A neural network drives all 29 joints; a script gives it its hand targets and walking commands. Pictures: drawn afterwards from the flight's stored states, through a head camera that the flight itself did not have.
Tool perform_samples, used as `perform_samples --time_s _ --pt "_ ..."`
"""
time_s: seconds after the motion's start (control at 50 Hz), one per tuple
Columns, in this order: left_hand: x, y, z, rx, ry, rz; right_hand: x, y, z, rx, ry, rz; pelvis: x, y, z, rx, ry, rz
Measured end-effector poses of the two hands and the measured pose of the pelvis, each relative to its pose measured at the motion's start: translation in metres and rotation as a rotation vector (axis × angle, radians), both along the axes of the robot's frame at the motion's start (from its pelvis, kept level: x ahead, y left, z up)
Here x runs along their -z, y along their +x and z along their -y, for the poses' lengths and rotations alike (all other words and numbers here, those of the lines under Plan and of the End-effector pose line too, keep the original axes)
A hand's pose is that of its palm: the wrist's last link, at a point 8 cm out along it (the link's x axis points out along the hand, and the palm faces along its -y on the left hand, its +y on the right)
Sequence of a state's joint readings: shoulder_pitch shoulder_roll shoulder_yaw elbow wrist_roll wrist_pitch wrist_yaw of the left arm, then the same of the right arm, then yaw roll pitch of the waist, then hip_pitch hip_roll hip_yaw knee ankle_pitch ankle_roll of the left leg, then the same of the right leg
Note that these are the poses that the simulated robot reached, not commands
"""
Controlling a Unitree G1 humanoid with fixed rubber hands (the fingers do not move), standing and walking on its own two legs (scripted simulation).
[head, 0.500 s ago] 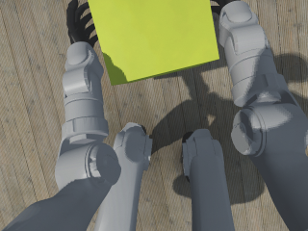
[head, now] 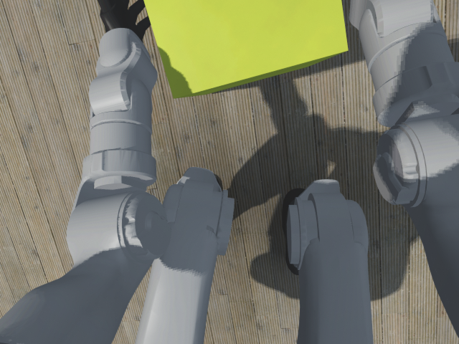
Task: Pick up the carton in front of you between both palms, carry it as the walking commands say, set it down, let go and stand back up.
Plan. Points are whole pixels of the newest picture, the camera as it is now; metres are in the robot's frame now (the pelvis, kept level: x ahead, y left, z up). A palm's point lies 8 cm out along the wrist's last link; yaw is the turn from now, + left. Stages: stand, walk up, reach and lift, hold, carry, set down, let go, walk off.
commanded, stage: set down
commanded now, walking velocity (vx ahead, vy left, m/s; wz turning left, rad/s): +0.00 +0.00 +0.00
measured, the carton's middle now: (241, 11) +0.55 +0.03 -0.25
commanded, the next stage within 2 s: none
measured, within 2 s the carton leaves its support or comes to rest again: rests again in 0.20 s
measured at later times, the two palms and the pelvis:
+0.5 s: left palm (127, 40) +0.49 +0.18 -0.18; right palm out of the picture +0.57 -0.11 -0.19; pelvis -0.01 -0.01 -0.01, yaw +1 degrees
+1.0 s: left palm (125, 44) +0.49 +0.19 -0.19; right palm out of the picture +0.56 -0.13 -0.21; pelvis -0.02 -0.01 -0.02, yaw +1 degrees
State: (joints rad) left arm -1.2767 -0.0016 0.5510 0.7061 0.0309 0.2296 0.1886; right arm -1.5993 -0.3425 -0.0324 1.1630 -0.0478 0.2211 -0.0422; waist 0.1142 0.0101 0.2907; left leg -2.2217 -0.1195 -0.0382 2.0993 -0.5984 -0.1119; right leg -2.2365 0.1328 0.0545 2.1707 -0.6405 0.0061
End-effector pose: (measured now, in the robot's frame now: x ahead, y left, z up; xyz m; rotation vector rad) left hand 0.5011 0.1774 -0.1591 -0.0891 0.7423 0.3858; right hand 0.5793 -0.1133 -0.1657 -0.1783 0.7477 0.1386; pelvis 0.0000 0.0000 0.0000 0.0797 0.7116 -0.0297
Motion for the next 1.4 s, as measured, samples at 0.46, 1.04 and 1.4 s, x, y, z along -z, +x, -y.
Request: perform_samples --time_s 0.46,1.04,1.4 --pt "0.016 -0.007 -0.004 0.059 0.005 -0.045 0.019 -0.011 0.002 -0.022 0.017 -0.04 0.013 -0.007 0.005 -0.001 0.013 0.071" --pt "0.036 -0.012 -0.023 0.072 0.044 -0.071 0.047 -0.016 0.033 0.017 0.004 -0.004 0.02 -0.016 0.006 -0.009 0.022 0.134" --pt "-0.031 -0.001 -0.035 0.021 0.043 0.082 -0.043 0.02 0.028 0.011 -0.007 0.119 -0.002 -0.014 -0.003 -0.037 -0.002 0.079"
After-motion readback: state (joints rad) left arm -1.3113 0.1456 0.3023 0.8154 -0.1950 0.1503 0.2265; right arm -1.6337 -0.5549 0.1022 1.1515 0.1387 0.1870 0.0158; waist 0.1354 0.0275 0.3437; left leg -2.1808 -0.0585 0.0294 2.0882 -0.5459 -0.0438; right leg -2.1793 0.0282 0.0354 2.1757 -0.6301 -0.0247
